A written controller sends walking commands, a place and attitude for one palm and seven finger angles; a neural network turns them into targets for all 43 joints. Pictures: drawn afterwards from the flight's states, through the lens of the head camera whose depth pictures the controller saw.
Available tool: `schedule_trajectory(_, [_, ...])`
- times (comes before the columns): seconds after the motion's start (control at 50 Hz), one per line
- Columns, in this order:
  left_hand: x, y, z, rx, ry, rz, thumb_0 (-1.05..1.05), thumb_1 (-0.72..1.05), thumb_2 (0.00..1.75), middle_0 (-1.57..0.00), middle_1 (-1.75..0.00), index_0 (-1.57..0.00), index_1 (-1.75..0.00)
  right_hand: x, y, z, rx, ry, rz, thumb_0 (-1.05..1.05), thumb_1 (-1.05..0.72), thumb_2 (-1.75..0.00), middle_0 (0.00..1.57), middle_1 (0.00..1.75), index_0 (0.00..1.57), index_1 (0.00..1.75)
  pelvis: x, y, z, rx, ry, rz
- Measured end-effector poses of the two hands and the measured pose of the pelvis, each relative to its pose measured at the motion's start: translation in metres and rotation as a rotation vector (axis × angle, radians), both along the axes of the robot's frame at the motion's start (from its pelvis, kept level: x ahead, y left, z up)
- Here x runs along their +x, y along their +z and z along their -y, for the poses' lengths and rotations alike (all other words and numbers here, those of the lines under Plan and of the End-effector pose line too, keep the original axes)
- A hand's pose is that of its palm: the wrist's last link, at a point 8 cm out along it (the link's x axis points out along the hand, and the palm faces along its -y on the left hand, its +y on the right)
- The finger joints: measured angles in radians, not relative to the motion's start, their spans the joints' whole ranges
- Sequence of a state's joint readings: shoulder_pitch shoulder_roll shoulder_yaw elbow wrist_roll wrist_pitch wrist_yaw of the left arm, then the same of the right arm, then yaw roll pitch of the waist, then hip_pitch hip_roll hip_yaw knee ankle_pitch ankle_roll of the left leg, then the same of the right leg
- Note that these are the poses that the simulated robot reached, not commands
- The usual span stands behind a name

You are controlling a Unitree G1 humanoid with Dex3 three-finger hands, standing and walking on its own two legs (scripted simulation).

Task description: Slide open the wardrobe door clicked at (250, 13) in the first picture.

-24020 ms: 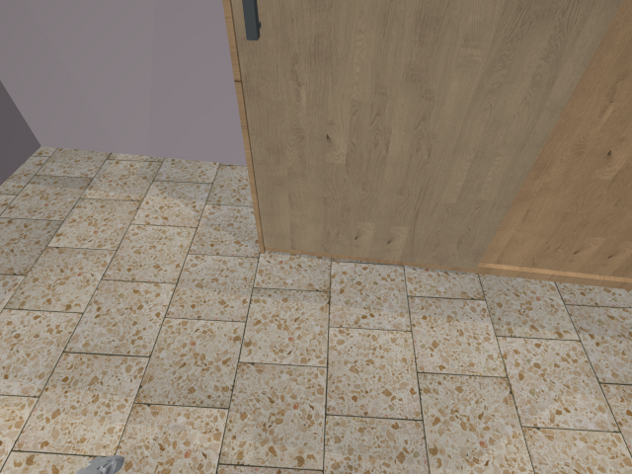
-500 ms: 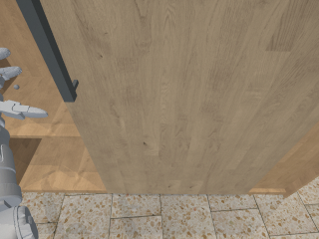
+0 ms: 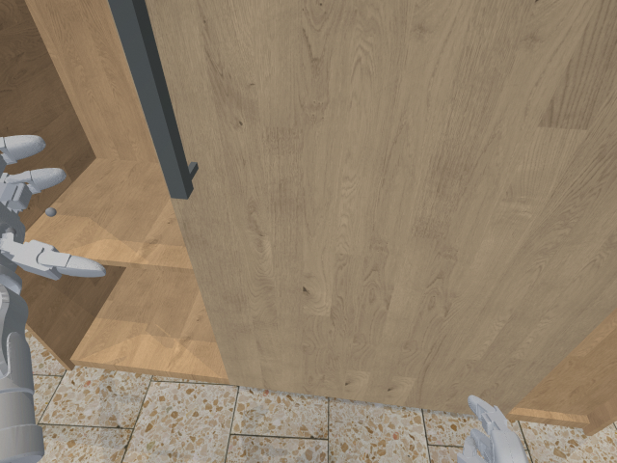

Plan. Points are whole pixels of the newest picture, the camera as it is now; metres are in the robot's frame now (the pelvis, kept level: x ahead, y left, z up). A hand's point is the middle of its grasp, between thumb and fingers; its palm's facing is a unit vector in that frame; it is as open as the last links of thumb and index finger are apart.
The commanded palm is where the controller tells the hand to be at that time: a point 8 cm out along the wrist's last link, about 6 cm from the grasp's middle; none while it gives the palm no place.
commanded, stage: draw the hand back to the body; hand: left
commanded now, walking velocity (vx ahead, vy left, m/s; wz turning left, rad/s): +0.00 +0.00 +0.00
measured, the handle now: (166, 101) +0.47 +0.25 +0.26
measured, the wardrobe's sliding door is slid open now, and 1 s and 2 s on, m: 0.56 0.56 0.56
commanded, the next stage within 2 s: step back with the hand held close in 1.60 s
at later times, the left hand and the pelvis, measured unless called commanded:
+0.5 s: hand (47, 268) +0.24 +0.30 +0.19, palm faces +0.12 -0.99 -0.03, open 14.6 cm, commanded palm +0.21 +0.34 +0.19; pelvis -0.01 +0.00 +0.00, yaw +0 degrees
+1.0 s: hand (53, 280) +0.23 +0.30 +0.18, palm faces +0.51 -0.81 -0.30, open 11.0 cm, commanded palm +0.17 +0.32 +0.19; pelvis +0.01 +0.01 +0.01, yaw -1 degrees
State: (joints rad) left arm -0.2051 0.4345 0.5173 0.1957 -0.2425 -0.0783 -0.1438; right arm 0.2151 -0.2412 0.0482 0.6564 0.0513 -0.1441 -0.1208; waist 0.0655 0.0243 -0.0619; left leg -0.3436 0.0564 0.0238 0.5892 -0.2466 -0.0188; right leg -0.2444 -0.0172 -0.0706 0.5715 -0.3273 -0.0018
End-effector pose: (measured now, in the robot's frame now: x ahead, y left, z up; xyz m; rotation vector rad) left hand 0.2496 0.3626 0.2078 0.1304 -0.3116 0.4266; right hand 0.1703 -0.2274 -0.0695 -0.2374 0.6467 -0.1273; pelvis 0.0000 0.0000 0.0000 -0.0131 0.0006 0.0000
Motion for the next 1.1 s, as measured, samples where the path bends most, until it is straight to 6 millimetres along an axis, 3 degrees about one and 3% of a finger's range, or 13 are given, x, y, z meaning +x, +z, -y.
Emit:
schedule_trajectory(0.06, [-0.003,-0.003,-0.001,-0.019,-0.002,-0.022,-0.01,-0.55,0.19,-0.25,-1.15,-0.25,-1.15,-0.001,-0.002,0.000,-0.005,0.007,-0.005,0.01,-0.90,-0.89,0.20,0.30,0.20,0.30,-0.003,0.000,0.002,-0.001,0.010,0.008])
schedule_trajectory(0.16, [0.004,-0.012,0.007,-0.071,-0.186,-0.166,-0.01,-0.55,0.19,-0.25,-1.15,-0.25,-1.15,-0.004,0.001,0.003,-0.001,-0.012,0.011,0.01,-0.90,-0.89,0.20,0.30,0.20,0.30,-0.004,0.003,0.004,-0.003,0.015,0.028])
schedule_trajectory(0.28, [-0.003,-0.003,0.016,-0.055,-0.364,-0.215,-0.01,-0.55,0.19,-0.25,-1.15,-0.25,-1.15,-0.005,0.012,0.008,0.025,-0.024,0.090,0.01,-0.90,-0.89,0.20,0.30,0.20,0.30,-0.003,0.004,0.004,-0.001,-0.001,0.045])
schedule_trajectory(0.36, [-0.018,-0.001,0.011,-0.061,-0.353,-0.195,-0.01,-0.55,0.20,-0.25,-1.15,-0.25,-1.15,-0.006,0.018,0.010,0.036,-0.016,0.125,0.01,-0.90,-0.89,0.20,0.30,0.20,0.30,-0.003,0.004,0.002,-0.001,-0.009,0.049])
schedule_trajectory(0.56, [-0.045,-0.024,0.012,-0.044,-0.266,-0.230,-0.01,-0.50,0.22,-0.25,-1.12,-0.25,-1.13,-0.003,0.022,0.000,0.000,0.037,0.129,0.02,-0.90,-0.89,0.20,0.30,0.20,0.30,-0.010,0.004,-0.002,-0.009,0.008,0.071])
schedule_trajectory(0.66, [-0.055,-0.018,0.016,0.110,0.001,-0.160,-0.01,-0.39,0.27,-0.25,-1.05,-0.25,-1.06,-0.003,0.021,-0.013,-0.005,0.080,0.106,0.01,-0.90,-0.89,0.20,0.30,0.20,0.30,-0.012,0.008,-0.006,-0.007,0.002,0.069])
schedule_trajectory(0.76, [-0.068,-0.019,0.021,0.151,0.113,-0.121,-0.01,-0.23,0.35,-0.24,-0.96,-0.24,-0.97,-0.005,0.012,-0.021,0.007,0.079,0.047,0.01,-0.90,-0.89,0.20,0.30,0.20,0.30,-0.009,0.010,-0.011,0.000,-0.006,0.070])
schedule_trajectory(0.9, [-0.070,-0.020,0.025,0.178,0.147,-0.129,0.00,0.01,0.47,-0.23,-0.82,-0.24,-0.82,-0.004,0.003,-0.026,0.016,0.065,-0.011,0.02,-0.90,-0.89,0.20,0.30,0.20,0.30,0.000,0.012,-0.014,0.007,-0.013,0.081])
schedule_trajectory(1.1, [-0.068,-0.022,0.041,0.215,0.097,-0.164,0.00,0.37,0.64,-0.22,-0.61,-0.23,-0.61,0.010,0.010,-0.018,0.016,0.040,0.009,0.02,-0.90,-0.89,0.20,0.30,0.20,0.30,0.012,0.013,-0.013,0.009,-0.025,0.085])
